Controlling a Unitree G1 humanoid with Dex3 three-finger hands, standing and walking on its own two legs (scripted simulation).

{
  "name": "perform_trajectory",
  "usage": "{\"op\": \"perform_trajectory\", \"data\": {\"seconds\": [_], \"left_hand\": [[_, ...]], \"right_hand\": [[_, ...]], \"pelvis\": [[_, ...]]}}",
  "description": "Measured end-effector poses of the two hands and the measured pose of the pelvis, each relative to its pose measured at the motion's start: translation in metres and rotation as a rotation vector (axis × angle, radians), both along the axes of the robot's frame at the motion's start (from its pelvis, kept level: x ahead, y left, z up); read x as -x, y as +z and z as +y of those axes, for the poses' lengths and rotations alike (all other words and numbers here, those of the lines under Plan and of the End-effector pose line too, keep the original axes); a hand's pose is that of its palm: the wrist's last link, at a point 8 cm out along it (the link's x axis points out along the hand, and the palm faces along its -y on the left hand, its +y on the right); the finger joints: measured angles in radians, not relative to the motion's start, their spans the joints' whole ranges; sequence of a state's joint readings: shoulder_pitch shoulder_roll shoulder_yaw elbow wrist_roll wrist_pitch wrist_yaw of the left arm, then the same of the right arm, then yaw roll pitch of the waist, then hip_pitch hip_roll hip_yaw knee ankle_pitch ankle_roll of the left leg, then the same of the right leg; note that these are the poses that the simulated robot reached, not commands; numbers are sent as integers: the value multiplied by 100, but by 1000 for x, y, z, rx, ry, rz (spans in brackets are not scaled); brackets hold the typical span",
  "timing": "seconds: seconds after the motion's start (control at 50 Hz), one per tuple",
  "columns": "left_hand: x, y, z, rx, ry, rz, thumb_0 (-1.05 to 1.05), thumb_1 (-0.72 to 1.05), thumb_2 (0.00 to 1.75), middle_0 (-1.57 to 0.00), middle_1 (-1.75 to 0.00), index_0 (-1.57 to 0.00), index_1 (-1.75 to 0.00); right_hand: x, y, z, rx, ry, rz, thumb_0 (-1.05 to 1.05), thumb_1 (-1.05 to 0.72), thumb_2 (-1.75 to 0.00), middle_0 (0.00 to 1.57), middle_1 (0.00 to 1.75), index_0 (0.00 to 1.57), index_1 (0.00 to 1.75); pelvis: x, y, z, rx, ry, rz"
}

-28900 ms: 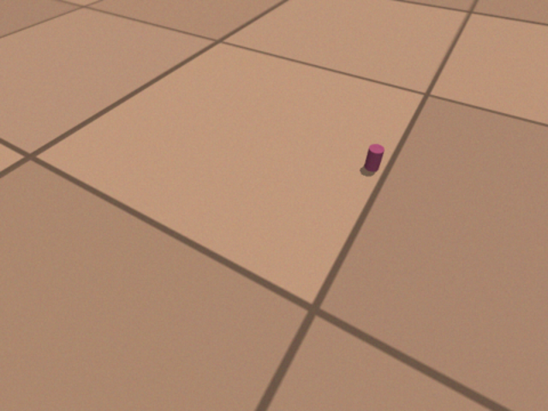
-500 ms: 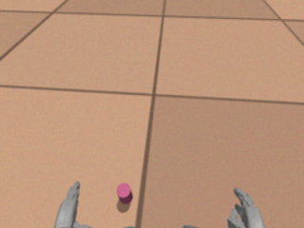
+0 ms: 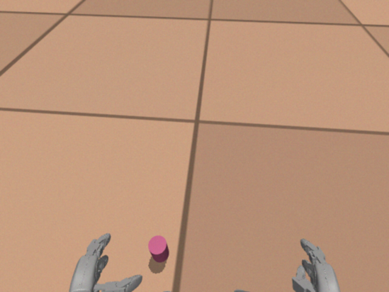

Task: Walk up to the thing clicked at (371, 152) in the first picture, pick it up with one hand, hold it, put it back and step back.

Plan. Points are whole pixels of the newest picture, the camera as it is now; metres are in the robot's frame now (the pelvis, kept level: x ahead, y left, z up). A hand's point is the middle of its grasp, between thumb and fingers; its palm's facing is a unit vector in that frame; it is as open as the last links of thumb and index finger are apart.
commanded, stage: stand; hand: left
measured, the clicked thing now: (159, 249) +0.40 +0.19 -0.66
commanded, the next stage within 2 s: none
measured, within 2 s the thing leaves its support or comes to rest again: neither
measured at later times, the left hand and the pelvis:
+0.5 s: hand out of the picture +0.07 +0.25 -0.11, palm faces -0.01 -0.94 -0.33, open 7.4 cm; pelvis -0.01 +0.01 +0.04, yaw +0 degrees
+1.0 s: hand out of the picture +0.04 +0.25 -0.10, palm faces -0.02 -0.94 -0.34, open 7.4 cm; pelvis -0.01 +0.01 +0.06, yaw +0 degrees
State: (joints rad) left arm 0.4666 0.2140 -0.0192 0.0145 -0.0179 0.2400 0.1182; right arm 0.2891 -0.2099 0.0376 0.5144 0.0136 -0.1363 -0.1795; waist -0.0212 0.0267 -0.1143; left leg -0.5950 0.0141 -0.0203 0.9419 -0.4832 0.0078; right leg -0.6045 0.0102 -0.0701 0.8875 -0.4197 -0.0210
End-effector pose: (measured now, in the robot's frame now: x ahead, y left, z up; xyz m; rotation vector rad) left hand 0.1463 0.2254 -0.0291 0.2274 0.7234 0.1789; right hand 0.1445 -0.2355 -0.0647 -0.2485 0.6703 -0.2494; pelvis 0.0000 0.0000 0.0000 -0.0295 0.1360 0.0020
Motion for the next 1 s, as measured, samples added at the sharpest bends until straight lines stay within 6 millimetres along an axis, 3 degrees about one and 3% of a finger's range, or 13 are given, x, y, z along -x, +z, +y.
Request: {"op": "perform_trajectory", "data": {"seconds": [0.06, 0.14, 0.3, 0.48, 0.68, 0.82, 1.0], "left_hand": [[0, -3, 1, -13, -21, -1, 0, 30, 74, -20, -28, -19, -28], [2, -27, 15, -48, -86, 75, 0, 57, 83, -20, -29, -20, -29], [39, -45, 49, -51, -35, 261, 1, 83, 89, -21, -30, -20, -30], [80, -44, 67, -54, 30, 407, 1, 90, 90, -21, -30, -20, -30], [108, -39, 72, -52, 66, 514, 1, 90, 90, -21, -30, -20, -30], [116, -36, 73, -61, 80, 550, 1, 90, 90, -21, -30, -20, -30], [108, -36, 69, -59, 73, 548, 0, 90, 90, -21, -30, -20, -30]], "right_hand": [[0, -2, 0, 16, 26, 21, 1, -90, -90, 21, 30, 20, 30], [9, -15, -8, 43, 133, 215, 1, -90, -90, 21, 30, 20, 30], [46, -12, -34, 25, 61, 376, 1, -90, -90, 21, 30, 20, 30], [79, -10, -33, 3, 14, 488, 1, -90, -90, 20, 30, 20, 30], [94, -13, -23, -42, 9, 555, 1, -90, -90, 21, 30, 20, 30], [96, -13, -28, -48, -2, 573, 1, -90, -90, 21, 30, 20, 30], [98, -9, -40, -32, -20, 583, 1, -90, -90, 20, 30, 20, 30]], "pelvis": [[1, 1, 0, -4, -1, -16], [6, 8, -1, -26, -6, -70], [5, 25, 4, -33, -7, -124], [7, 42, 12, -31, -6, -170], [11, 53, 14, -39, -9, -189], [11, 56, 12, -38, -7, -196], [11, 57, 8, -35, -10, -198]]}}
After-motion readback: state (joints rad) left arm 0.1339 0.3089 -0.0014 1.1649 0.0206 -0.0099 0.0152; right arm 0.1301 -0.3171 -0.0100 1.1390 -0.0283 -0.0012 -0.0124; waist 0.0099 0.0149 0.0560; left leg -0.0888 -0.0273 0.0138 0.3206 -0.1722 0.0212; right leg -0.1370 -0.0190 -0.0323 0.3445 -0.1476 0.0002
